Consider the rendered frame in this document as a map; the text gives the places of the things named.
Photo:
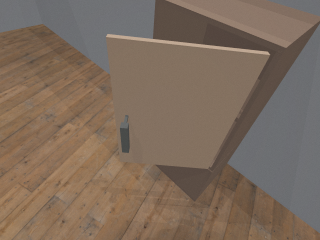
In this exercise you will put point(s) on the handle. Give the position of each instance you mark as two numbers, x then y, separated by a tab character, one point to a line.
124	135

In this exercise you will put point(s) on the cupboard door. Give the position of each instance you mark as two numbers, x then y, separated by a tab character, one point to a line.
181	98

